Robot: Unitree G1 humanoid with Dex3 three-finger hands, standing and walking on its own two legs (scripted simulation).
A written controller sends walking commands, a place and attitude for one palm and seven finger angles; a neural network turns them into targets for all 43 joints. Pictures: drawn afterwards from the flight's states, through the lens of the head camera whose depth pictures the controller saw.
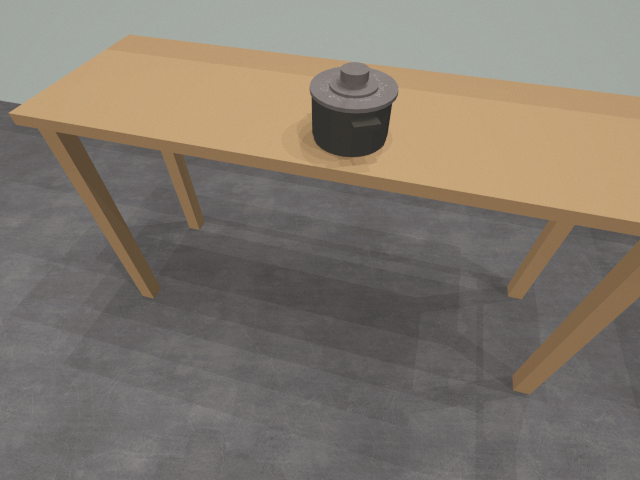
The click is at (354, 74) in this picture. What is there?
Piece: lid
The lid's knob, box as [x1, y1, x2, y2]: [340, 62, 369, 84]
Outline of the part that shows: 341,66 340,78 343,82 348,84 361,84 367,81 369,68 365,64 358,62 350,62 343,64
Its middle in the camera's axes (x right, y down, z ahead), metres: +0.06 -0.31 +0.72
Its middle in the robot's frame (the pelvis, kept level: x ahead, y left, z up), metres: +0.77 -0.02 +0.14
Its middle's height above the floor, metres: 0.92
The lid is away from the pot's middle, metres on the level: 0.00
